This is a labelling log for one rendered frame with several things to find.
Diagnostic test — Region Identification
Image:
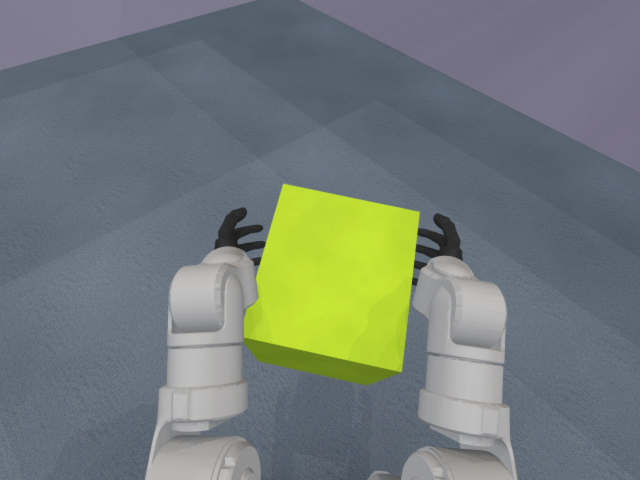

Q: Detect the left robot hand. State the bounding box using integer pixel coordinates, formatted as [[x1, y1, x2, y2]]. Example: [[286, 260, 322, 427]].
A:
[[214, 207, 266, 266]]

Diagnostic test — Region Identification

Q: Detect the robot right upper arm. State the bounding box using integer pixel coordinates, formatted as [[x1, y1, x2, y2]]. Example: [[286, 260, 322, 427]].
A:
[[401, 446, 513, 480]]

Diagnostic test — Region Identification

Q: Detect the robot left forearm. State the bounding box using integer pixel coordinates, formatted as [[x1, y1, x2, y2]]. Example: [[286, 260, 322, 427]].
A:
[[145, 246, 259, 480]]

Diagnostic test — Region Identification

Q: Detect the robot left upper arm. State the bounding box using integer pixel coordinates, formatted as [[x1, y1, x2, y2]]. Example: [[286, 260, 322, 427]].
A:
[[146, 435, 261, 480]]

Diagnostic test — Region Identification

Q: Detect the right robot hand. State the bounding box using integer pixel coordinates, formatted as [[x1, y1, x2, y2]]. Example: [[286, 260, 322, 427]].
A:
[[412, 213, 463, 286]]

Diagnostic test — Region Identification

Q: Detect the robot right forearm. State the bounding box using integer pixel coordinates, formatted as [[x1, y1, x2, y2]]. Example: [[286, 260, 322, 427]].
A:
[[412, 256, 518, 480]]

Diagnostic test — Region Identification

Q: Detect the carton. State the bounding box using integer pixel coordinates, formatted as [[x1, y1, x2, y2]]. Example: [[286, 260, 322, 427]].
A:
[[244, 184, 420, 385]]

